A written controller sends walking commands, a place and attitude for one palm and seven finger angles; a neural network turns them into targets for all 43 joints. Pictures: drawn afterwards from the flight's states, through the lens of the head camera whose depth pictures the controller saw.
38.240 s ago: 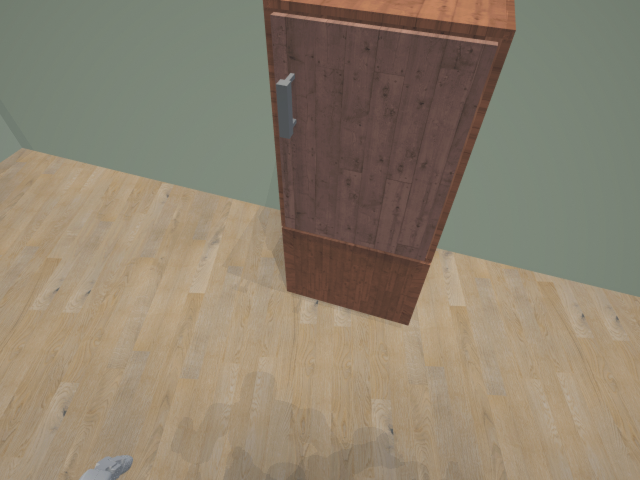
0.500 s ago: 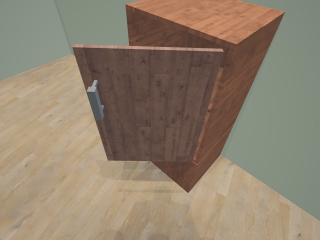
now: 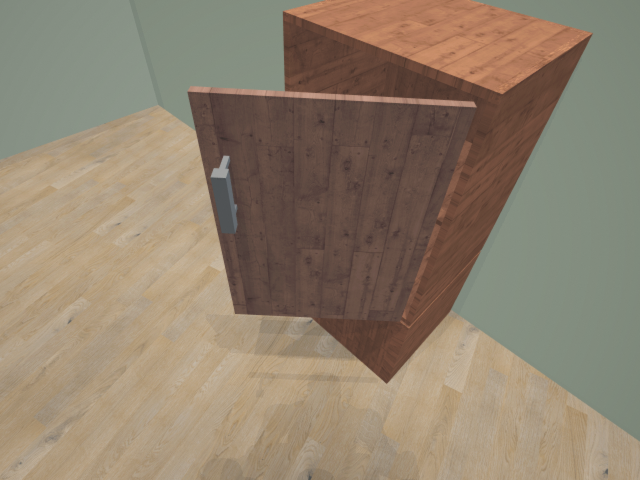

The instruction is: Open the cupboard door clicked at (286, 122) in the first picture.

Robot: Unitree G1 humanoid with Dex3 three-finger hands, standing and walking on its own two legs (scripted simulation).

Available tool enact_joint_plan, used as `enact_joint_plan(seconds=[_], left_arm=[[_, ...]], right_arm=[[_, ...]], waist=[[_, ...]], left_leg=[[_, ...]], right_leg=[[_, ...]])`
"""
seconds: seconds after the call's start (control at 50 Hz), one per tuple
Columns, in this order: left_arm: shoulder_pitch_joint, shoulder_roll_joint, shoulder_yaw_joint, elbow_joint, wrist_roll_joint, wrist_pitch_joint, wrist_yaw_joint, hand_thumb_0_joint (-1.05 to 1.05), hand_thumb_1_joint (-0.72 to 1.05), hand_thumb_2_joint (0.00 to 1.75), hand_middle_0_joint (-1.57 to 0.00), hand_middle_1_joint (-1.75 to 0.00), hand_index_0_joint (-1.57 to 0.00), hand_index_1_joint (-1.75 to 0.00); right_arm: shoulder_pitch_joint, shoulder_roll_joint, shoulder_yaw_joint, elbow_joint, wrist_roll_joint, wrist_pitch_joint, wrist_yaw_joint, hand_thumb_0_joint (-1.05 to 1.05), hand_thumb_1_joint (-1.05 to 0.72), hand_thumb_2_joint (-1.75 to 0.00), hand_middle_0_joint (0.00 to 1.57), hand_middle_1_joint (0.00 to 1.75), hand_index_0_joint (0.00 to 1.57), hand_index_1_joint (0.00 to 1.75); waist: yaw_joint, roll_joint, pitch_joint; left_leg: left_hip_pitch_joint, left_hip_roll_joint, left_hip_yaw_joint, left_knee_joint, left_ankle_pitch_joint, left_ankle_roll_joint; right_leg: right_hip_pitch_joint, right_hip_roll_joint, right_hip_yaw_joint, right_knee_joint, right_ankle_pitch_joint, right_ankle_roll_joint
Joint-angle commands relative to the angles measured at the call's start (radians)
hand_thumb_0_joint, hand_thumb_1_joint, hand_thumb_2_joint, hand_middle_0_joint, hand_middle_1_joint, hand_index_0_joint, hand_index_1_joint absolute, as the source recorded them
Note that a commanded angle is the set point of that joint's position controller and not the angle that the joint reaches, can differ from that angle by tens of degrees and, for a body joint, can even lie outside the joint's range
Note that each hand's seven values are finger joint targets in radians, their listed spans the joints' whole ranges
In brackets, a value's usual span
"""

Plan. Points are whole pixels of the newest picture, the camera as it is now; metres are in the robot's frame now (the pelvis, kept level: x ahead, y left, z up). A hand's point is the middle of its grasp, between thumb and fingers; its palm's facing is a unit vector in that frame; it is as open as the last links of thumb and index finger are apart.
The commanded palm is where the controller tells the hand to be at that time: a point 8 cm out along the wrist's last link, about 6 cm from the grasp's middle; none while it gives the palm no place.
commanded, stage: come to a stop and stand still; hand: left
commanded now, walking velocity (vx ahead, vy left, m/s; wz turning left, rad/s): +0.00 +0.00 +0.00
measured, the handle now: (227, 194) +0.55 +0.20 +0.04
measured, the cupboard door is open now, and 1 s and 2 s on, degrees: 43 43 43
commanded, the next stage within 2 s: look again from close up in 0.60 s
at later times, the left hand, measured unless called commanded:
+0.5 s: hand out of the picture -0.02 +0.21 -0.18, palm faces -0.02 -0.98 -0.20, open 7.4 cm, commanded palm none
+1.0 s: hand out of the picture -0.06 +0.18 -0.18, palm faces +0.00 -0.99 -0.16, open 7.4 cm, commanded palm none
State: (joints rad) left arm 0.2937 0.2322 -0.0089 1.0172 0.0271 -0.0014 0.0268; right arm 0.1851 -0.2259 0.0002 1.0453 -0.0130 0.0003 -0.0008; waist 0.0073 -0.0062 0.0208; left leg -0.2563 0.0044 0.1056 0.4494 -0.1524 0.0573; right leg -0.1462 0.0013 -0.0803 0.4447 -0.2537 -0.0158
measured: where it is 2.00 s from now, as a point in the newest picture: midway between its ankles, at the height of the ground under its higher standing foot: outside the picture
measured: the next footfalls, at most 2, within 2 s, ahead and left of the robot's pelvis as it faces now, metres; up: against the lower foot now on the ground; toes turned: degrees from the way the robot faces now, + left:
none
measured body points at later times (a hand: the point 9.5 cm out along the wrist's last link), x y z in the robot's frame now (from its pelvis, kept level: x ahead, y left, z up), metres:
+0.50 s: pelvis -0.01 +0.03 +0.00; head -0.01 +0.04 +0.45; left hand -0.02 +0.26 -0.16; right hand +0.01 -0.21 -0.15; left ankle +0.06 +0.08 -0.74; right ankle +0.00 -0.11 -0.74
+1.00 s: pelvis -0.01 +0.03 +0.00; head -0.02 +0.04 +0.45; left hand -0.06 +0.23 -0.16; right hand -0.02 -0.19 -0.16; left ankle +0.06 +0.08 -0.74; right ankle +0.00 -0.11 -0.74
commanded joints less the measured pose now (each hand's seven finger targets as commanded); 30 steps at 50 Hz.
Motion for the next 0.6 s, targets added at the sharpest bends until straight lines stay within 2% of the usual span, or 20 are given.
enact_joint_plan(seconds=[0.0, 0.14, 0.24, 0.42, 0.48, 0.58], left_arm=[[0.029, 0.125, 0.026, -0.034, -0.004, -0.021, 0.004, 0.00, 0.90, 0.90, -0.20, -0.30, -0.20, -0.30], [0.049, 0.114, 0.023, -0.005, -0.002, -0.015, 0.005, 0.00, 0.90, 0.90, -0.20, -0.30, -0.20, -0.30], [0.066, 0.098, 0.018, 0.015, -0.001, -0.013, 0.008, 0.00, 0.90, 0.90, -0.20, -0.30, -0.20, -0.30], [0.116, 0.056, 0.015, 0.048, 0.001, -0.003, 0.013, 0.00, 0.90, 0.90, -0.20, -0.30, -0.20, -0.30], [0.133, 0.042, 0.014, 0.056, 0.002, -0.003, 0.015, 0.00, 0.90, 0.90, -0.20, -0.30, -0.20, -0.30], [0.151, 0.019, 0.012, 0.065, 0.003, -0.004, 0.019, 0.00, 0.90, 0.90, -0.20, -0.30, -0.20, -0.30]], right_arm=[[0.001, -0.153, -0.035, -0.040, -0.003, -0.023, -0.011, 0.00, -0.90, -0.90, 0.20, 0.30, 0.20, 0.30], [0.021, -0.151, -0.035, -0.017, -0.002, -0.024, -0.010, 0.00, -0.90, -0.90, 0.20, 0.30, 0.20, 0.30], [0.038, -0.138, -0.036, 0.001, 0.002, -0.022, -0.010, 0.00, -0.90, -0.90, 0.20, 0.30, 0.20, 0.30], [0.066, -0.110, -0.040, 0.027, 0.003, -0.012, -0.012, 0.00, -0.90, -0.90, 0.20, 0.30, 0.20, 0.30], [0.081, -0.095, -0.040, 0.032, 0.004, -0.012, -0.013, 0.00, -0.90, -0.90, 0.20, 0.30, 0.20, 0.30], [0.101, -0.073, -0.041, 0.043, 0.006, -0.010, -0.015, 0.00, -0.90, -0.90, 0.20, 0.30, 0.20, 0.30]], waist=[[-0.007, 0.022, 0.030], [-0.001, 0.034, 0.011], [-0.003, 0.001, 0.008], [0.000, 0.035, 0.044], [-0.001, 0.028, 0.033], [-0.004, 0.009, 0.051]], left_leg=[[0.022, 0.124, -0.184, -0.158, -0.159, -0.008], [0.021, 0.135, -0.206, -0.210, -0.200, -0.007], [0.037, 0.138, -0.202, -0.218, -0.186, -0.010], [0.007, 0.143, -0.213, -0.274, -0.293, -0.020], [0.019, 0.140, -0.206, -0.271, -0.267, -0.023], [0.024, 0.140, -0.201, -0.272, -0.264, -0.025]], right_leg=[[-0.088, -0.110, 0.134, -0.124, -0.035, -0.025], [-0.058, -0.108, 0.110, -0.108, -0.006, -0.017], [-0.062, -0.111, 0.111, -0.111, 0.005, -0.012], [-0.075, -0.099, 0.096, -0.089, -0.018, -0.001], [-0.072, -0.100, 0.095, -0.088, -0.003, 0.001], [-0.094, -0.099, 0.099, -0.090, -0.003, 0.004]])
